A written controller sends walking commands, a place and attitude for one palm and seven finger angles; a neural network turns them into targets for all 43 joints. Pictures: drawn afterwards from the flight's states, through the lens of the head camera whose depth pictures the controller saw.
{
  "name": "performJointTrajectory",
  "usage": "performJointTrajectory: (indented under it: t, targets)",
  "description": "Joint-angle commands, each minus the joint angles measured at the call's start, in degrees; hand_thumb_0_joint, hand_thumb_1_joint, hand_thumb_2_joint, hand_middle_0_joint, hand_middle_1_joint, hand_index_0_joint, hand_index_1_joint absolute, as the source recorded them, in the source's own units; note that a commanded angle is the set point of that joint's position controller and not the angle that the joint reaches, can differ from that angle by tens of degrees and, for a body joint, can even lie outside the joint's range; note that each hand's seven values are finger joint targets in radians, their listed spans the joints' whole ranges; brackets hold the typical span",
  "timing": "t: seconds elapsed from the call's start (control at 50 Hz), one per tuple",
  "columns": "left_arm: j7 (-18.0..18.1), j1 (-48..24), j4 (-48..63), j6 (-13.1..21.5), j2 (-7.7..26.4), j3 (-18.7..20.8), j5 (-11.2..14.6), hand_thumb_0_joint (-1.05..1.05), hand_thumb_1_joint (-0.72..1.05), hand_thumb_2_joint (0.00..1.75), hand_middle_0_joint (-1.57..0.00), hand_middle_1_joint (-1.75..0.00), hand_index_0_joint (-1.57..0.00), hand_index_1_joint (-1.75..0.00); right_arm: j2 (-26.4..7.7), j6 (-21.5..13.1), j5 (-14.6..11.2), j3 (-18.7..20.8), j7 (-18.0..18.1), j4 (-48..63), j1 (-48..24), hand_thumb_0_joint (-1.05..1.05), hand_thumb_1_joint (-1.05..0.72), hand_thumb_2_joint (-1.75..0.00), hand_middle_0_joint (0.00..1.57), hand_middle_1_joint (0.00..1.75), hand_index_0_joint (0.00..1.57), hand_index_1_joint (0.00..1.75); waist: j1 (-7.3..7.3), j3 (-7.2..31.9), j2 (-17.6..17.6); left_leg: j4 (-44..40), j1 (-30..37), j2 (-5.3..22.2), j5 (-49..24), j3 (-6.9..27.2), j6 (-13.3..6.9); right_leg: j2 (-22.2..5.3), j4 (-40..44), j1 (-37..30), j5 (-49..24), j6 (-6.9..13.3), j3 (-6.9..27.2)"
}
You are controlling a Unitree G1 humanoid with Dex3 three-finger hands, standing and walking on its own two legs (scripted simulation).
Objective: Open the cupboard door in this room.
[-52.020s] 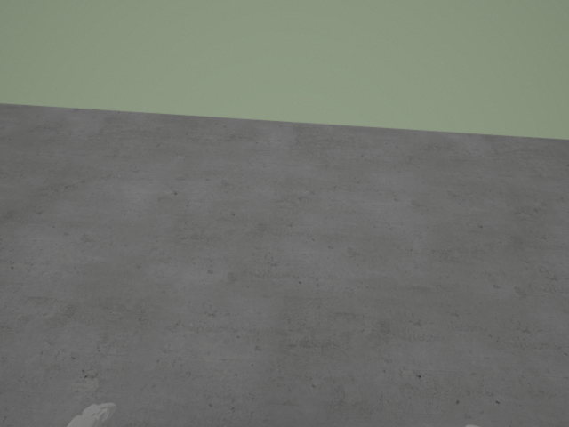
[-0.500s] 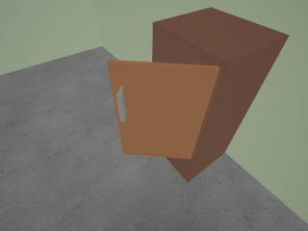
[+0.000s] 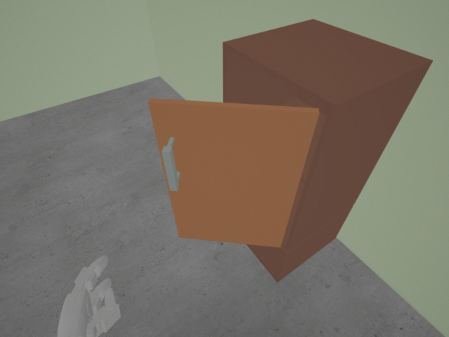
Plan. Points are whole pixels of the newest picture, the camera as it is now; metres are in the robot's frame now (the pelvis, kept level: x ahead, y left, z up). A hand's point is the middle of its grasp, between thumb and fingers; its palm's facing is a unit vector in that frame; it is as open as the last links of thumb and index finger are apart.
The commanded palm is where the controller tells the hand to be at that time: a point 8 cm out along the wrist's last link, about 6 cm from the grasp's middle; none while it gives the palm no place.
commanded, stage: raise the hand with hooked fingers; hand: left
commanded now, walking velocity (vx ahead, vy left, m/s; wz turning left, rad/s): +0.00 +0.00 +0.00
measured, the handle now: (172, 164) +0.55 +0.15 -0.02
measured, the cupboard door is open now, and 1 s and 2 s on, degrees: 49 49 49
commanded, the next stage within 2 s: move the hooked fingers beside the handle in 1.92 s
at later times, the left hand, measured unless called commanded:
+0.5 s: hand (118, 307) +0.20 +0.20 -0.05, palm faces -0.13 -0.99 -0.09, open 10.1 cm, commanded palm +0.16 +0.26 -0.04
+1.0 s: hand (87, 292) +0.22 +0.26 -0.03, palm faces -0.10 -0.99 -0.07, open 13.0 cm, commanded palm +0.20 +0.32 -0.03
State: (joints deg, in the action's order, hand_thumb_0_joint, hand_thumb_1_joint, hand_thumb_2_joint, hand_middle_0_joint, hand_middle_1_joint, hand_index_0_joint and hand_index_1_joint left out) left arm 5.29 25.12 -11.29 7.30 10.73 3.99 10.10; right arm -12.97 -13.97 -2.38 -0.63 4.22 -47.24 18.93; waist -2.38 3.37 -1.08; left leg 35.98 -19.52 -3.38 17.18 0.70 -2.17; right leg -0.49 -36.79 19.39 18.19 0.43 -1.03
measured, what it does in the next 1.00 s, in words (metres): lowers itself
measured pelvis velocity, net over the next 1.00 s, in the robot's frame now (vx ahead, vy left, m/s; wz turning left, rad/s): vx -0.02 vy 0.03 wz -0.02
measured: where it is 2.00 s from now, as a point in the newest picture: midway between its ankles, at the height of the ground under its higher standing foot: outside the picture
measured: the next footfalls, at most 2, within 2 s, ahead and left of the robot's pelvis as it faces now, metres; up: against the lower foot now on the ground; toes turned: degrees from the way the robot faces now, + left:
none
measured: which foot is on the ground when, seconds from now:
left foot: down 0.00-1.00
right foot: down 0.00-1.00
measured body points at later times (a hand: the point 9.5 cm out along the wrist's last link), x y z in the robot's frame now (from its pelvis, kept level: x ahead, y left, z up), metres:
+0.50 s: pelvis +0.00 -0.03 -0.10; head +0.09 -0.02 +0.34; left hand +0.20 +0.25 -0.04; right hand +0.23 -0.24 -0.17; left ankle +0.02 +0.09 -0.72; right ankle +0.01 -0.12 -0.72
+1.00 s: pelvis -0.02 +0.03 -0.08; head +0.04 +0.06 +0.36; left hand +0.22 +0.31 -0.02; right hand +0.16 -0.23 -0.13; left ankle +0.02 +0.09 -0.72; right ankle +0.01 -0.11 -0.72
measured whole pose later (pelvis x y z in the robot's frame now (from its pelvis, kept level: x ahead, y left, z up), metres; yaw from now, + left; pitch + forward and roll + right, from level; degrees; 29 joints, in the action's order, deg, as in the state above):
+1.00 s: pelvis -0.02 +0.03 -0.08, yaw -1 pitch +15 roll -4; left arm -25.8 16.1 -3.9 21.8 21.8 18.2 20.4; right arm -15.5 -13.4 -2.3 -0.4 2.9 -28.9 14.0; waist -1.6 7.4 0.3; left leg 69.3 -54.4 -2.1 29.5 1.3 -3.8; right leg 0.8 -64.5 51.4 27.9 -0.2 -2.9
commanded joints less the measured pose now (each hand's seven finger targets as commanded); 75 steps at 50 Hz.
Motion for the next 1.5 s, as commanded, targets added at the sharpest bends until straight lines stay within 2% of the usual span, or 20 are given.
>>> performJointTrajectory:
  t: [0.0, 0.04, 0.06, 0.12, 0.16, 0.22, 0.3, 0.34, 0.38, 0.46, 0.5, 0.56, 0.66, 0.72, 0.8, 0.86, 0.94, 1.08, 1.26, 1.48]
  targets:
    - [-9.80, 12.70, -3.94, 14.06, 0.78, 4.67, 2.95, 0.00, 0.67, 0.80, -0.22, -0.45, -0.22, -0.45, -7.77, -4.94, 1.22, 4.81, -1.78, 15.59, -10.52, 0.00, -0.90, -0.90, 0.20, 0.30, 0.20, 0.30, 4.23, -5.75, 15.92, 4.32, -16.63, 2.16, 6.05, 0.95, 2.52, 0.76, -1.48, 17.41, 12.10, 0.89, -3.81]
    - [-17.57, 18.69, -3.09, 20.75, 3.35, 8.20, 4.65, 0.00, 0.62, 0.78, -0.22, -0.48, -0.22, -0.48, -8.21, -4.40, 1.68, 6.34, -3.02, 19.61, -12.95, 0.00, -0.90, -0.90, 0.20, 0.30, 0.20, 0.30, 5.95, 0.63, 18.96, 10.50, -20.44, 0.94, 1.02, -0.96, 2.72, 0.41, -5.46, 14.21, 4.49, 0.61, -1.07]
    - [-21.34, 21.30, -5.42, 22.78, 6.61, 12.44, 4.90, 0.00, 0.60, 0.77, -0.22, -0.50, -0.22, -0.50, -8.47, -3.76, 1.21, 7.18, -3.91, 21.23, -12.82, 0.00, -0.90, -0.90, 0.20, 0.30, 0.20, 0.30, 6.94, 2.94, 15.28, 12.33, -21.08, 0.48, -2.01, -0.98, 3.23, -0.23, -7.73, 11.17, -3.38, 0.50, 0.58]
    - [-31.63, 17.19, -3.07, 27.38, 11.00, 15.29, 5.38, 0.00, 0.53, 0.74, -0.23, -0.54, -0.23, -0.54, -7.76, -2.42, 0.30, 6.97, -4.29, 24.09, -14.22, 0.00, -0.90, -0.90, 0.20, 0.30, 0.20, 0.30, 5.69, 9.57, 10.20, 19.06, -26.27, 0.01, -5.57, -1.44, 2.80, -2.13, -13.47, 9.51, -18.50, -0.70, 5.78]
    - [-33.70, 10.10, 6.01, 28.63, 15.15, 20.12, 8.76, 0.00, 0.48, 0.72, -0.23, -0.57, -0.23, -0.57, -7.24, -2.18, 0.57, 6.90, -3.67, 24.97, -12.95, 0.00, -0.90, -0.90, 0.20, 0.30, 0.20, 0.30, 5.94, 14.69, 3.62, 22.95, -28.54, 0.09, -5.91, -1.49, 2.40, -2.98, -16.00, 9.06, -21.40, -1.31, 9.38]
    - [-33.31, 2.43, 21.13, 32.80, 15.31, 22.06, 12.96, 0.00, 0.41, 0.69, -0.24, -0.62, -0.24, -0.62, -5.72, -3.12, 1.06, 6.90, -3.38, 24.38, -10.62, 0.00, -0.90, -0.90, 0.20, 0.30, 0.20, 0.30, 4.57, 20.94, -10.30, 26.28, -23.46, 1.56, -10.30, -0.41, 1.78, -1.23, -18.91, 12.98, -22.76, -0.76, 7.98]
    - [-33.99, -6.72, 26.27, 36.40, 13.38, 16.73, 12.72, 0.00, 0.32, 0.65, -0.24, -0.68, -0.24, -0.68, -7.00, -4.77, 1.50, 6.65, -2.30, 19.39, -9.44, 0.00, -0.90, -0.90, 0.20, 0.30, 0.20, 0.30, -0.59, 18.83, -9.10, 31.35, -23.16, 3.02, -9.41, 1.26, 0.44, 0.32, -20.69, 22.56, -17.04, -0.21, 6.72]
    - [-36.30, -9.34, 22.24, 35.58, 12.69, 14.23, 12.52, 0.00, 0.27, 0.63, -0.25, -0.70, -0.25, -0.70, -8.13, -5.98, 1.32, 6.23, -1.85, 18.08, -9.79, 0.00, -0.90, -0.90, 0.20, 0.30, 0.20, 0.30, -2.48, 15.62, -7.57, 32.80, -26.32, 3.44, -6.20, 2.07, 0.04, 0.90, -20.97, 27.42, -10.08, -0.09, 5.54]
    - [-40.50, -10.04, 14.00, 31.37, 13.28, 14.28, 13.18, 0.00, 0.22, 0.61, -0.25, -0.74, -0.25, -0.74, -9.23, -5.98, 0.28, 6.00, -0.94, 17.61, -8.76, 0.00, -0.90, -0.90, 0.20, 0.30, 0.20, 0.30, -3.12, 15.35, -0.81, 34.37, -30.66, 3.68, -4.28, 2.39, -0.30, 0.61, -19.90, 26.40, -10.24, -1.60, 7.69]
    - [-44.46, -4.18, 6.81, 17.58, 20.93, 22.43, 14.79, 0.00, 0.13, 0.57, -0.25, -0.80, -0.25, -0.80, -10.70, -4.18, -1.30, 6.08, -0.34, 22.29, -10.76, 0.00, -0.90, -0.90, 0.20, 0.30, 0.20, 0.30, 2.75, 23.08, 3.21, 31.16, -32.00, 2.98, -6.00, 1.94, -0.58, -0.90, -17.83, 15.44, -10.17, -2.53, 8.72]
    - [-42.97, -1.15, 12.12, 13.80, 22.58, 26.17, 16.48, 0.00, 0.08, 0.55, -0.26, -0.82, -0.26, -0.82, -9.44, -3.03, -1.29, 5.72, -0.62, 25.03, -11.38, 0.00, -0.90, -0.90, 0.20, 0.30, 0.20, 0.30, 5.16, 28.53, 2.59, 28.51, -29.59, 2.71, -8.30, 1.92, -0.40, -1.77, -17.77, 10.27, -14.72, -3.24, 7.83]
    - [-36.81, 0.05, 16.35, 13.48, 20.62, 28.76, 18.06, 0.00, 0.01, 0.52, -0.26, -0.87, -0.26, -0.87, -6.97, -2.84, -0.45, 5.69, -0.94, 25.72, -12.25, 0.00, -0.90, -0.90, 0.20, 0.30, 0.20, 0.30, 7.22, 27.85, 3.55, 26.20, -28.62, 3.02, -9.64, 2.45, 0.33, -0.27, -19.46, 11.25, -14.20, -1.60, 4.22]
    - [-31.57, -5.54, 12.77, 18.24, 13.37, 20.83, 14.92, 0.00, -0.10, 0.47, -0.27, -0.94, -0.27, -0.94, -8.03, -2.95, -0.08, 5.54, -1.42, 23.81, -10.85, 0.00, -0.90, -0.90, 0.20, 0.30, 0.20, 0.30, 3.20, 14.60, 2.64, 23.85, -29.92, 3.17, -0.27, 2.81, 0.96, 2.32, -20.72, 28.35, 6.07, 0.84, -1.30]
    - [-33.43, -9.20, 11.09, 19.25, 14.77, 16.74, 12.23, 0.00, -0.17, 0.44, -0.28, -0.99, -0.28, -0.99, -10.42, -3.40, -0.64, 5.11, -1.17, 24.38, -8.16, 0.00, -0.90, -0.90, 0.20, 0.30, 0.20, 0.30, 1.03, 14.28, -0.26, 21.95, -29.22, 3.06, 8.57, 3.83, 0.66, 1.97, -20.33, 32.83, 13.02, 0.94, -1.62]
    - [-35.02, -14.12, 18.71, 19.26, 20.38, 17.76, 11.77, 0.00, -0.27, 0.40, -0.28, -1.05, -0.28, -1.05, -11.75, -4.01, -1.00, 4.61, -0.68, 25.93, -6.71, 0.00, -0.90, -0.90, 0.20, 0.30, 0.20, 0.30, 1.69, 18.32, -6.87, 17.93, -21.64, 3.62, 10.41, 6.21, 1.16, 2.07, -20.75, 32.36, 10.62, 1.67, -2.06]
    - [-32.18, -14.73, 22.73, 19.54, 26.04, 23.69, 12.04, 0.00, -0.34, 0.37, -0.29, -1.10, -0.29, -1.10, -12.13, -3.90, -0.49, 4.31, -0.66, 25.72, -6.38, 0.00, -0.90, -0.90, 0.20, 0.30, 0.20, 0.30, 3.68, 19.81, -9.85, 15.53, -17.30, 4.20, 7.09, 8.75, 3.20, 2.56, -22.47, 31.82, 8.17, 2.35, -3.25]
    - [-28.99, -13.37, 18.33, 18.24, 22.40, 23.26, 12.53, 0.00, -0.43, 0.33, -0.29, -1.15, -0.29, -1.15, -11.72, -2.06, -0.29, 3.70, -0.87, 25.98, -6.83, 0.00, -0.90, -0.90, 0.20, 0.30, 0.20, 0.30, 2.93, 15.14, -9.77, 13.49, -18.01, 4.26, 10.35, 9.81, 4.09, 2.43, -22.34, 33.10, 9.02, 1.73, -4.69]
    - [-34.18, -21.28, 7.33, 10.59, 20.88, 18.03, 10.49, 0.00, -0.50, 0.30, -0.30, -1.20, -0.30, -1.20, -13.18, -0.15, -1.09, 3.20, -0.56, 27.73, -4.43, 0.00, -0.90, -0.90, 0.20, 0.30, 0.20, 0.30, 0.53, 13.04, -5.13, 13.12, -19.85, 4.20, 11.96, 9.15, 3.66, 2.86, -18.99, 32.28, 8.30, 1.46, -4.06]
    - [-35.71, -30.91, 8.01, 16.19, 29.71, 26.88, 12.28, 0.00, -0.50, 0.30, -0.30, -1.20, -0.30, -1.20, -12.81, -1.23, 0.09, 3.03, 0.12, 25.17, -4.06, 0.00, -0.90, -0.90, 0.20, 0.30, 0.20, 0.30, 2.62, 19.88, -8.21, 16.71, -14.09, 4.04, -3.18, 8.27, 4.65, 3.03, -20.20, 30.94, 3.61, 2.57, -3.58]
    - [-41.10, -30.36, -0.63, 11.06, 27.41, 24.71, 14.30, 0.00, -0.50, 0.30, -0.30, -1.20, -0.30, -1.20, -13.06, 0.12, -0.60, 3.44, -0.54, 25.68, -2.58, 0.00, -0.90, -0.90, 0.20, 0.30, 0.20, 0.30, 2.09, 21.41, -4.50, 19.30, -16.80, 3.81, -10.44, 4.34, 2.51, 3.03, -17.81, 26.58, -2.05, 1.81, -3.04]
